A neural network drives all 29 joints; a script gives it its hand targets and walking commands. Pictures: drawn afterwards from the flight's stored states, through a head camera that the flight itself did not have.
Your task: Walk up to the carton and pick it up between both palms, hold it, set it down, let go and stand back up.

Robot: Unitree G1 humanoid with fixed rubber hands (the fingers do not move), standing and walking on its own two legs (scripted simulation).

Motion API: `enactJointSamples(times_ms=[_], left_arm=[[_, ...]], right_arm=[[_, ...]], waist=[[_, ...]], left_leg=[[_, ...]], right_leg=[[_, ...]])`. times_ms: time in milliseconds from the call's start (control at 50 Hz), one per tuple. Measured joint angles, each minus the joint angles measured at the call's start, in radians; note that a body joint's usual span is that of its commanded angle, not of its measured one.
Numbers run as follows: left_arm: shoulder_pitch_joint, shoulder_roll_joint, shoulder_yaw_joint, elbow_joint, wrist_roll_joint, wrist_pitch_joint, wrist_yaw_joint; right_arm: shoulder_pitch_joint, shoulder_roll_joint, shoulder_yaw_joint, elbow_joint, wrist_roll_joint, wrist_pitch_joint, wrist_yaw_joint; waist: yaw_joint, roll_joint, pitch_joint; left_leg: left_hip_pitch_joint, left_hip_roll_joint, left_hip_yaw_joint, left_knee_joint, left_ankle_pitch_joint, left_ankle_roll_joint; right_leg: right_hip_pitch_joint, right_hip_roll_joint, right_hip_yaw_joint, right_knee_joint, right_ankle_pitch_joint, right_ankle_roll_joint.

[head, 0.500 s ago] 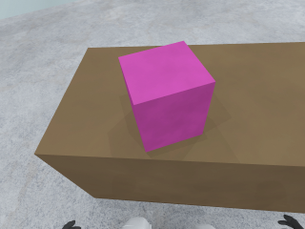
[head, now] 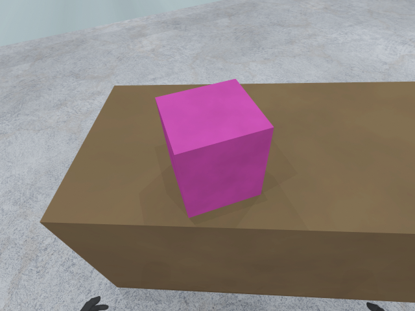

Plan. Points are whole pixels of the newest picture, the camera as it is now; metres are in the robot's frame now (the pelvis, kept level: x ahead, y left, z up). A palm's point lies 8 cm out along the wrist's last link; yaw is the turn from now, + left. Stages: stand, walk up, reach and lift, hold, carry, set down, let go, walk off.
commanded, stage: walk up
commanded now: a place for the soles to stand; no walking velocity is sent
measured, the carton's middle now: (211, 149) +0.50 +0.02 +0.00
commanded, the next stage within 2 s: reach and lift in 0.76 s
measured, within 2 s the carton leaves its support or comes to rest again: neither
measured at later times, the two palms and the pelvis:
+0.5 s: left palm out of the picture +0.08 +0.30 -0.12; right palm out of the picture +0.08 -0.29 -0.11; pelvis +0.01 +0.01 +0.00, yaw -2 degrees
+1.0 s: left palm (104, 292) +0.19 +0.26 -0.11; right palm out of the picture +0.15 -0.27 -0.13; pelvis +0.00 +0.01 -0.03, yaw +0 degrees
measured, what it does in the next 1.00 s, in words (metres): stands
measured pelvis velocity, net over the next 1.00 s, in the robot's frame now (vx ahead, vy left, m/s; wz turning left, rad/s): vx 0.00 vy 0.01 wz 0.01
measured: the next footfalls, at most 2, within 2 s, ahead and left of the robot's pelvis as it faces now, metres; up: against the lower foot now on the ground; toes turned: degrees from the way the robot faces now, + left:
none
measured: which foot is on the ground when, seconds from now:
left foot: down 0.00-1.00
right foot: down 0.00-1.00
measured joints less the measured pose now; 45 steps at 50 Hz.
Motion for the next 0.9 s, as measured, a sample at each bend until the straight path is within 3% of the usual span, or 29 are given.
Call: enactJointSamples(times_ms=[420,800,900], left_arm=[[0.021,-0.004,-0.007,0.091,0.003,-0.007,0.013],[0.028,0.004,-0.009,0.099,0.006,-0.008,0.020],[-0.059,-0.023,0.030,-0.204,0.024,0.297,0.057]], right_arm=[[-0.002,0.028,0.010,0.061,0.005,-0.002,0.005],[-0.034,0.016,0.003,0.053,0.005,0.005,0.004],[-0.092,0.034,-0.066,0.050,-0.053,-0.054,0.066]], waist=[[0.009,-0.015,-0.001],[0.012,-0.002,-0.005],[0.003,0.003,0.049]], left_leg=[[0.020,-0.007,0.029,-0.034,0.006,0.016],[0.022,-0.001,0.046,-0.025,-0.010,0.016],[-0.123,0.006,0.002,0.210,-0.105,0.012]], right_leg=[[0.015,-0.005,0.030,-0.042,0.021,0.018],[0.008,0.003,0.046,-0.030,0.010,0.017],[-0.105,-0.009,-0.021,0.168,-0.083,0.015]])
